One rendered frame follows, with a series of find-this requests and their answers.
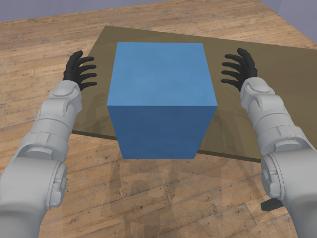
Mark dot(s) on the left robot upper arm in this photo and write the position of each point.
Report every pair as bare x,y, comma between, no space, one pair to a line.
30,187

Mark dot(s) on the carton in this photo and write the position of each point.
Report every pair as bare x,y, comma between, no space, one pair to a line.
161,99

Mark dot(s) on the right robot upper arm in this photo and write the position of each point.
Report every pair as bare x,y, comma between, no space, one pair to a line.
291,177

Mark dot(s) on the robot left forearm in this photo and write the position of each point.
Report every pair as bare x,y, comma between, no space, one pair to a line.
49,135

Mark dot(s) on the robot right forearm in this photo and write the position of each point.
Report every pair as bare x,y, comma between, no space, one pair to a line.
271,121

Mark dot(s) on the table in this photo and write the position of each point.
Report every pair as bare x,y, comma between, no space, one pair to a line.
290,71

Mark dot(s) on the robot right hand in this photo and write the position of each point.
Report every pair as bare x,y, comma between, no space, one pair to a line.
246,68

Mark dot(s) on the robot left hand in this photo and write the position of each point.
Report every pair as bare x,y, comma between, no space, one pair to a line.
73,70

